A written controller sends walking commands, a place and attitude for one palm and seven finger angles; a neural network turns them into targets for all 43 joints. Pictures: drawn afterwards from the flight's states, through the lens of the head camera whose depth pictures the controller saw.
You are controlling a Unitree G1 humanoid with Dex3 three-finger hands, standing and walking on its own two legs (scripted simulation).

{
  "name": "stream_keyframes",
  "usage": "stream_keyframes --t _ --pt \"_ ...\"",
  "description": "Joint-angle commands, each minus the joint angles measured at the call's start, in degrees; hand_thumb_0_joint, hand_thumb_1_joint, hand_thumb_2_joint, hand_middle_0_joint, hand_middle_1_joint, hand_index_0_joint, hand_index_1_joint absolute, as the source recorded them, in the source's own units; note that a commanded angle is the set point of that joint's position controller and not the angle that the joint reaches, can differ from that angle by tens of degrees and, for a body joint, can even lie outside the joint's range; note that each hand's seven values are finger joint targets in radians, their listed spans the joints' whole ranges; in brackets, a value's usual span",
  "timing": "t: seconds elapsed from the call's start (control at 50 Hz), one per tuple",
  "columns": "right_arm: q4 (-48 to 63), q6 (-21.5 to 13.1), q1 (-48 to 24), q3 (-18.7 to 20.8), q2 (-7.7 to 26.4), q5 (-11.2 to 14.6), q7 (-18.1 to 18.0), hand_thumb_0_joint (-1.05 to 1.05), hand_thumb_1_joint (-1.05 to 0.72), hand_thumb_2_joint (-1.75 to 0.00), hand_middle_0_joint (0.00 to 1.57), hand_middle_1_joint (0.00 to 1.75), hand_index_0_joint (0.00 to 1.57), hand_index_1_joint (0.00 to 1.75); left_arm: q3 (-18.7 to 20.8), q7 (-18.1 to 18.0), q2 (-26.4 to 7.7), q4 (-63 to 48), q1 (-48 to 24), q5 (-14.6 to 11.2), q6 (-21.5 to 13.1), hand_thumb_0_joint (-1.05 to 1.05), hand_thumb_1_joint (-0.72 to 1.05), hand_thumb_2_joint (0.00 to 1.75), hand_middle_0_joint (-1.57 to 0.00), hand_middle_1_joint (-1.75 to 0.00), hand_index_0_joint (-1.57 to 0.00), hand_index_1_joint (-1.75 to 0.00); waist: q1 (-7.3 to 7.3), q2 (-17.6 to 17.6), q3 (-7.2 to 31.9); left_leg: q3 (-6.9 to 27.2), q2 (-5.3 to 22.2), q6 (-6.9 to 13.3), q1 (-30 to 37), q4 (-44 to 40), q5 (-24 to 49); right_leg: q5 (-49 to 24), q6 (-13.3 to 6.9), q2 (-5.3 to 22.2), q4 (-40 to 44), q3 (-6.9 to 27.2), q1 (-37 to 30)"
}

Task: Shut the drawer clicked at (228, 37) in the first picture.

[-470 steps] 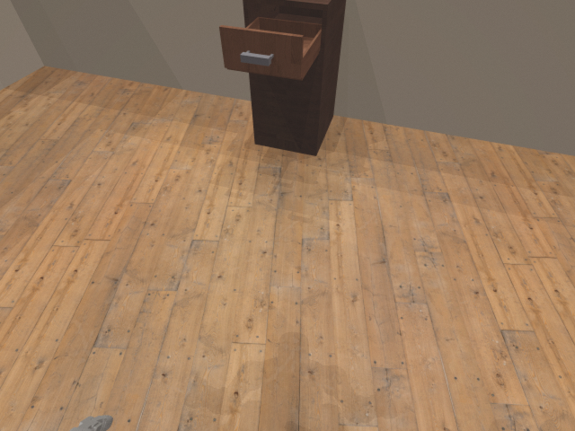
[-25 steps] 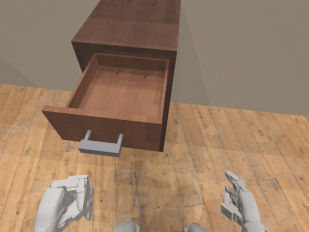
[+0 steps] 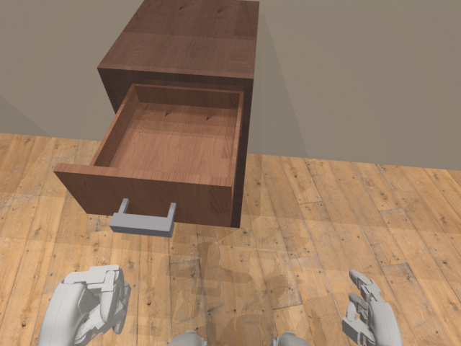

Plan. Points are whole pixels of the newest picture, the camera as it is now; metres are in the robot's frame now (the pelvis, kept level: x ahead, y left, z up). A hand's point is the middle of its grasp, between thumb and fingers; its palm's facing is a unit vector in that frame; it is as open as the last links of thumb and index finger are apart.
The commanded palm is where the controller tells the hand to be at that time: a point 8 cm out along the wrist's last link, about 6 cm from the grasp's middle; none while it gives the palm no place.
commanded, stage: raise the hand and make a fist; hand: left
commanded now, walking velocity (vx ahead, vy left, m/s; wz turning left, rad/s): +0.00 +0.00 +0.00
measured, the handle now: (146, 215) +0.36 +0.19 -0.02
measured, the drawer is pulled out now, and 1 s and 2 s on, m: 0.30 0.30 0.29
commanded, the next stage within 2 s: bring the fist close to the handle in 0.04 s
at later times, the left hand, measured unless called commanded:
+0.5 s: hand (141, 299) +0.19 +0.15 +0.04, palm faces -0.04 -1.00 -0.05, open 3.2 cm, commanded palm +0.17 +0.21 +0.04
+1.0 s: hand (149, 278) +0.23 +0.15 -0.01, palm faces -0.08 -1.00 -0.03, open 3.2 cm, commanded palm +0.22 +0.21 -0.01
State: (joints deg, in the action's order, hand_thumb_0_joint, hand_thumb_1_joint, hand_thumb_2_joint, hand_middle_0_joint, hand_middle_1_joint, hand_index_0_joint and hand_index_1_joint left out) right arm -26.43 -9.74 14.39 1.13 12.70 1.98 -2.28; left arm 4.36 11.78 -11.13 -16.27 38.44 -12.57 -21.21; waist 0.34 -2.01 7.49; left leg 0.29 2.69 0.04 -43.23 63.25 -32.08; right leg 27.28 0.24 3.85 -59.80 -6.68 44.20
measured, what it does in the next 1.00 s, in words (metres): stands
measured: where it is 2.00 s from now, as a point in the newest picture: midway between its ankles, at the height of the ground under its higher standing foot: outside the picture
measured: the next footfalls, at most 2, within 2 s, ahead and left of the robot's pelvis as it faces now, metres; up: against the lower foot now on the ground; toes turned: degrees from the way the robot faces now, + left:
none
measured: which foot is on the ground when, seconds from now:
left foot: down 0.00-1.00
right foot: down 0.00-1.00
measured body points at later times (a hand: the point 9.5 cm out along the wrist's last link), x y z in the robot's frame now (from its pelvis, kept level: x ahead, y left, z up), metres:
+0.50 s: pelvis -0.01 +0.00 -0.02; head +0.05 +0.00 +0.43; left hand +0.18 +0.20 +0.05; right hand +0.18 -0.23 -0.08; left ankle -0.01 +0.12 -0.66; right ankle +0.02 -0.13 -0.66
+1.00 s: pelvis -0.02 +0.00 -0.04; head +0.08 +0.01 +0.40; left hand +0.23 +0.21 -0.01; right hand +0.16 -0.25 -0.12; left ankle -0.01 +0.12 -0.66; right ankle +0.02 -0.13 -0.66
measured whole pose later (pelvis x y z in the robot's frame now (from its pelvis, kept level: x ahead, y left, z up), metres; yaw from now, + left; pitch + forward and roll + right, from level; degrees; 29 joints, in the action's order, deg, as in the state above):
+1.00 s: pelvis -0.02 +0.00 -0.04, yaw -1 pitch +20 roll -2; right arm -28.6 -8.7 12.2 0.4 13.7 0.3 -1.5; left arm 5.4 12.2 -11.5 1.8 17.0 -11.7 -25.0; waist 1.8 -1.2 9.8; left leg 0.4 2.6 0.1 -60.8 75.5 -35.1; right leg 30.0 -0.1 4.4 -72.1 -5.9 62.1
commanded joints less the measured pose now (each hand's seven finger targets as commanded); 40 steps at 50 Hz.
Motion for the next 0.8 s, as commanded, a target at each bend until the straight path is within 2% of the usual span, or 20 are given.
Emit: stream_keyframes --t 0.0,0.02,0.08,0.12,0.18,0.24,0.28,0.3,0.34,0.38,0.4,0.42,0.5,0.52,0.54,0.58,0.62,0.68,0.72,0.78 --pt "9.8 -3.9 -3.8 2.2 5.9 0.4 -0.4 0.00 -0.90 -0.90 0.20 0.30 0.20 0.30 2.9 -0.1 -3.9 -10.9 1.8 -0.6 -3.5 0.00 0.90 0.90 -1.40 -1.60 -1.40 -1.60 -0.01 1.3 7.8 0.8 -2.9 1.0 2.1 -11.0 15.0 -8.4 -1.2 -3.4 9.5 2.5 -9.3" --pt "9.8 -4.0 -3.9 2.0 6.0 0.3 -0.3 0.00 -0.90 -0.90 0.20 0.30 0.20 0.30 2.5 -0.1 -4.3 -11.8 0.4 -0.6 -3.4 0.00 0.90 0.90 -1.40 -1.60 -1.40 -1.60 0.05 0.4 7.9 0.9 -2.9 1.0 2.2 -11.1 15.3 -8.7 -1.3 -3.3 9.4 2.5 -9.5" --pt "9.8 -3.8 -4.2 2.1 6.0 0.4 -0.3 0.00 -0.90 -0.90 0.20 0.30 0.20 0.30 3.1 -0.6 -4.8 -11.2 1.7 -0.2 -2.6 0.00 0.90 0.90 -1.40 -1.60 -1.40 -1.60 -0.17 1.3 7.4 1.1 -2.6 1.1 2.4 -11.5 16.1 -9.5 -1.3 -3.6 9.3 2.0 -9.6" --pt "10.1 -3.8 -4.1 2.0 5.8 0.3 -0.2 0.00 -0.90 -0.90 0.20 0.30 0.20 0.30 2.0 -0.8 -4.0 -12.4 1.7 0.0 -2.6 0.00 0.90 0.90 -1.40 -1.60 -1.40 -1.60 -0.28 0.8 7.7 1.0 -2.7 1.0 2.7 -11.7 16.1 -9.5 -1.3 -3.5 9.1 1.9 -9.6" --pt "9.4 -3.7 -4.1 1.9 6.2 -0.1 -0.2 0.00 -0.90 -0.90 0.20 0.30 0.20 0.30 1.0 -1.5 -3.2 -9.0 -1.3 0.9 -2.8 0.00 0.90 0.90 -1.40 -1.60 -1.40 -1.60 0.86 2.7 4.9 1.3 -2.7 1.0 0.7 -10.7 14.1 -7.6 -1.2 -3.7 8.5 1.7 -6.7" --pt "9.8 -3.8 -3.6 1.9 6.3 -0.4 0.0 0.00 -0.90 -0.90 0.20 0.30 0.20 0.30 -0.2 -1.6 -2.4 -8.8 -2.8 1.4 -4.1 0.00 0.90 0.90 -1.40 -1.60 -1.40 -1.60 0.82 1.8 6.8 1.2 -2.9 0.8 0.1 -9.6 13.5 -7.1 -1.2 -3.4 7.1 1.8 -5.3" --pt "9.5 -3.7 -3.9 2.0 6.4 -0.6 0.0 0.00 -0.90 -0.90 0.20 0.30 0.20 0.30 1.6 -2.1 -4.1 -7.9 -2.9 1.9 -4.6 0.00 0.90 0.90 -1.40 -1.60 -1.40 -1.60 0.23 1.8 7.9 1.3 -2.8 0.8 -0.7 -8.9 14.1 -7.5 -1.4 -3.5 5.9 1.9 -5.0" --pt "9.7 -3.6 -3.6 2.1 6.2 -0.6 0.1 0.00 -0.90 -0.90 0.20 0.30 0.20 0.30 0.8 -2.0 -2.9 -8.1 -2.7 1.9 -5.1 0.00 0.90 0.90 -1.40 -1.60 -1.40 -1.60 0.03 1.4 9.2 1.1 -2.9 0.7 -0.5 -8.7 14.9 -8.4 -1.5 -3.4 5.4 1.9 -5.3" --pt "9.8 -3.6 -3.5 2.0 6.2 -0.7 0.2 0.00 -0.90 -0.90 0.20 0.30 0.20 0.30 0.2 -2.0 -2.9 -8.3 -4.5 1.8 -5.5 0.00 0.90 0.90 -1.40 -1.60 -1.40 -1.60 0.39 0.5 9.7 0.9 -3.0 0.7 -1.2 -7.8 14.5 -8.3 -1.5 -3.3 5.1 2.3 -4.6" --pt "9.4 -3.2 -3.8 2.1 6.3 -0.8 0.0 0.00 -0.90 -0.90 0.20 0.30 0.20 0.30 1.6 -2.4 -4.1 -6.6 -5.3 2.1 -5.8 0.00 0.90 0.90 -1.40 -1.60 -1.40 -1.60 0.32 2.1 9.6 1.1 -2.8 0.8 -2.7 -7.1 14.0 -7.4 -1.5 -3.5 4.6 2.5 -3.9" --pt "9.5 -3.2 -3.6 1.9 6.4 -0.8 0.0 0.00 -0.90 -0.90 0.20 0.30 0.20 0.30 0.4 -2.2 -3.0 -6.7 -6.5 2.1 -6.0 0.00 0.90 0.90 -1.40 -1.60 -1.40 -1.60 0.92 1.0 9.6 0.9 -2.9 0.9 -2.9 -6.6 13.3 -7.0 -1.4 -3.4 4.6 2.7 -3.1" --pt "9.1 -3.1 -3.5 2.0 6.5 -0.7 -0.1 0.00 -0.90 -0.90 0.20 0.30 0.20 0.30 1.9 -2.3 -4.4 -5.8 -8.4 1.8 -6.0 0.00 0.90 0.90 -1.40 -1.60 -1.40 -1.60 0.88 1.2 9.5 0.9 -2.9 0.8 -3.8 -6.1 12.7 -6.3 -1.5 -3.3 4.6 3.1 -2.9" --pt "9.1 -3.2 -3.6 1.9 6.6 -0.8 -0.1 0.00 -0.90 -0.90 0.20 0.30 0.20 0.30 0.8 -1.8 -2.7 -3.8 -8.7 1.5 -6.1 0.00 0.90 0.90 -1.40 -1.60 -1.40 -1.60 0.69 1.2 11.9 0.9 -3.0 0.9 -4.3 -5.3 13.3 -6.7 -1.5 -3.3 3.4 3.0 -2.4" --pt "8.6 -3.2 -3.5 2.0 6.9 -0.7 -0.2 0.00 -0.90 -0.90 0.20 0.30 0.20 0.30 1.7 -1.8 -4.0 -3.8 -11.0 1.4 -6.2 0.00 0.90 0.90 -1.40 -1.60 -1.40 -1.60 1.05 0.9 12.1 1.0 -2.9 0.8 -4.7 -4.8 13.1 -6.7 -1.5 -3.3 3.1 3.2 -1.7" --pt "8.8 -3.2 -3.5 2.0 6.8 -0.8 -0.2 0.00 -0.90 -0.90 0.20 0.30 0.20 0.30 1.4 -1.7 -3.5 -3.3 -11.1 1.3 -6.0 0.00 0.90 0.90 -1.40 -1.60 -1.40 -1.60 0.92 1.1 12.2 0.9 -3.0 0.8 -5.2 -4.6 12.9 -6.5 -1.5 -3.2 3.1 3.3 -1.8" --pt "8.1 -2.9 -3.6 2.1 6.9 -0.9 -0.3 0.00 -0.90 -0.90 0.20 0.30 0.20 0.30 3.1 -1.8 -4.9 -1.0 -11.9 1.4 -5.9 0.00 0.90 0.90 -1.40 -1.60 -1.40 -1.60 0.91 2.7 12.7 0.9 -2.9 0.9 -6.6 -3.8 13.3 -6.8 -1.5 -3.3 2.7 3.6 -2.1" --pt "7.9 -2.8 -3.4 2.2 7.0 -0.8 -0.4 0.00 -0.90 -0.90 0.20 0.30 0.20 0.30 3.9 -1.5 -5.0 -0.2 -12.9 1.0 -6.2 0.00 0.90 0.90 -1.40 -1.60 -1.40 -1.60 0.78 2.6 14.1 0.7 -3.0 0.9 -7.2 -3.0 13.6 -7.5 -1.4 -3.1 2.4 4.0 -2.2" --pt "7.6 -2.6 -3.6 2.1 7.2 -0.9 -0.3 0.00 -0.90 -0.90 0.20 0.30 0.20 0.30 4.1 -1.0 -5.2 2.0 -15.4 0.6 -6.4 0.00 0.90 0.90 -1.40 -1.60 -1.40 -1.60 1.13 3.0 13.3 0.7 -2.9 1.0 -8.9 -2.2 13.2 -6.8 -1.4 -3.2 1.8 4.2 -1.1" --pt "7.2 -2.7 -3.4 2.1 7.5 -1.0 -0.3 0.00 -0.90 -0.90 0.20 0.30 0.20 0.30 3.9 -0.6 -5.3 2.1 -18.7 0.5 -7.1 0.00 0.90 0.90 -1.40 -1.60 -1.40 -1.60 1.43 0.8 14.1 0.7 -2.9 1.0 -8.8 -1.5 12.9 -6.5 -1.4 -3.0 0.9 4.1 0.7" --pt "6.7 -2.9 -3.3 2.1 7.8 -1.2 -0.2 0.00 -0.90 -0.90 0.20 0.30 0.20 0.30 4.7 -0.2 -6.1 3.7 -19.6 0.1 -7.7 0.00 0.90 0.90 -1.40 -1.60 -1.40 -1.60 1.10 0.9 16.0 1.0 -2.9 1.0 -9.6 -0.7 13.7 -7.2 -1.6 -3.2 -0.4 4.1 0.7"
